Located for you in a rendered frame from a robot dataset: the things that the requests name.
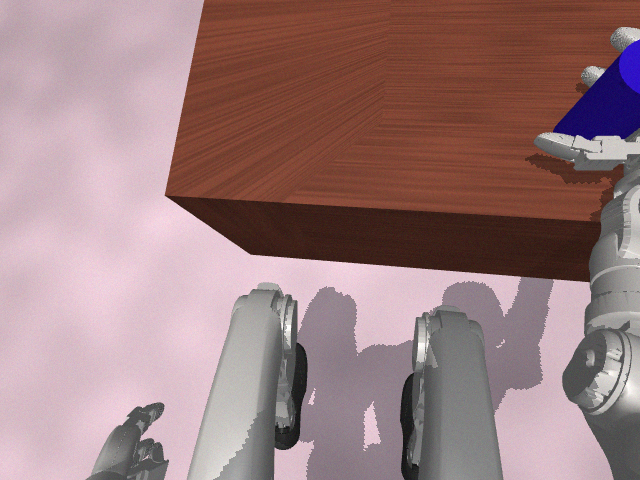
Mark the can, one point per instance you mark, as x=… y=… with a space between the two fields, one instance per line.
x=611 y=107

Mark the right robot hand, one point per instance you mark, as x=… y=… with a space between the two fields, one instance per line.
x=602 y=152

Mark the left robot foot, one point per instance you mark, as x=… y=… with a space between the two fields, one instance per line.
x=286 y=438

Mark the right robot arm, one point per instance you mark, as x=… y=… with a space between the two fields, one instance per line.
x=603 y=376

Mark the left robot hand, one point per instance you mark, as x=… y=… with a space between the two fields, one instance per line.
x=123 y=452

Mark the right robot foot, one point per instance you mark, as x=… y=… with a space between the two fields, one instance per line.
x=409 y=470

